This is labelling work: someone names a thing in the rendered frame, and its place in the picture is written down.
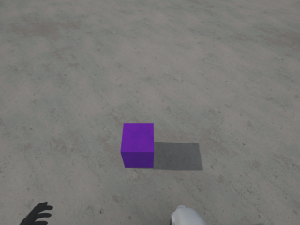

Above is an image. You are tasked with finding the robot right thigh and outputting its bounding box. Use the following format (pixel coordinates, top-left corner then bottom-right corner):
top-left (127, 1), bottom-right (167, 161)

top-left (171, 207), bottom-right (206, 225)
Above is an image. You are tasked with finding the carton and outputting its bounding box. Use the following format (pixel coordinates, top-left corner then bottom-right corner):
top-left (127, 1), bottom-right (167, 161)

top-left (120, 123), bottom-right (154, 168)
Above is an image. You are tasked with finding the left robot hand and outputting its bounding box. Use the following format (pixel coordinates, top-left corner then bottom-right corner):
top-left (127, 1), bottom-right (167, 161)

top-left (20, 202), bottom-right (53, 225)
